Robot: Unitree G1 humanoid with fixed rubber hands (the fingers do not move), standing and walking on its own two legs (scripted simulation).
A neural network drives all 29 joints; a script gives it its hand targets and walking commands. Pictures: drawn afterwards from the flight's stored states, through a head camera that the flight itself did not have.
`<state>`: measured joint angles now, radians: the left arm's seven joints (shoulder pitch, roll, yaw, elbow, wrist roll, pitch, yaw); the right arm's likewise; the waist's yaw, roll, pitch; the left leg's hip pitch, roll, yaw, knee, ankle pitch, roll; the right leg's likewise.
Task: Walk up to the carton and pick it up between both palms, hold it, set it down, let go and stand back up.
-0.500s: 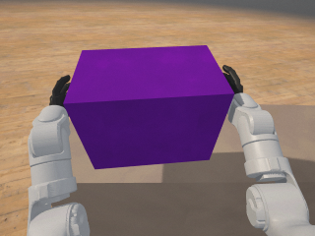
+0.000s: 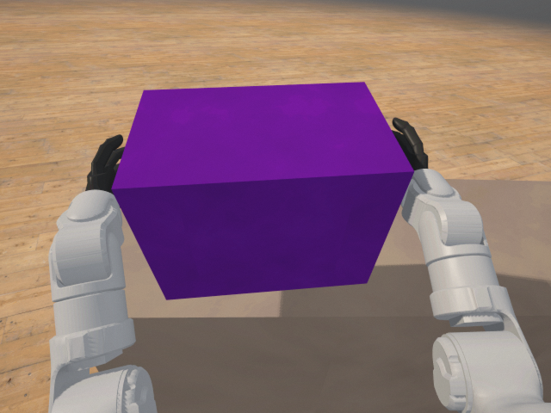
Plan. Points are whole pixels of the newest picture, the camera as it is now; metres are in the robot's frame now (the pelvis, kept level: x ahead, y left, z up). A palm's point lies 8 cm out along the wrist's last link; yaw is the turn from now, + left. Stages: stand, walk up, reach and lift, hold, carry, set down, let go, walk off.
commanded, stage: hold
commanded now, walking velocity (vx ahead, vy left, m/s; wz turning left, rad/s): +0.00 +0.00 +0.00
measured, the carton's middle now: (263, 193) +0.39 +0.00 +0.18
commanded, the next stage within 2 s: none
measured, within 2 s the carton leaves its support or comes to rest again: neither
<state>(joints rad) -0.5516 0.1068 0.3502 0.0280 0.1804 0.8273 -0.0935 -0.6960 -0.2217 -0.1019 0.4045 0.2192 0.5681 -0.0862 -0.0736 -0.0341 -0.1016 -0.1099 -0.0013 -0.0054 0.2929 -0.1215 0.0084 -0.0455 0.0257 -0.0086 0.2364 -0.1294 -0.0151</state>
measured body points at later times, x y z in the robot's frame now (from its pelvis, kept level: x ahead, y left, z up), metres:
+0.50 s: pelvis +0.00 +0.00 +0.00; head -0.06 +0.02 +0.45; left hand +0.37 +0.21 +0.21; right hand +0.38 -0.20 +0.23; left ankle +0.03 +0.11 -0.75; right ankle +0.00 -0.11 -0.75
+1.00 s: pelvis +0.00 +0.00 +0.00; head -0.06 +0.02 +0.45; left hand +0.36 +0.21 +0.21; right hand +0.37 -0.20 +0.23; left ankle +0.03 +0.11 -0.75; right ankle +0.00 -0.11 -0.75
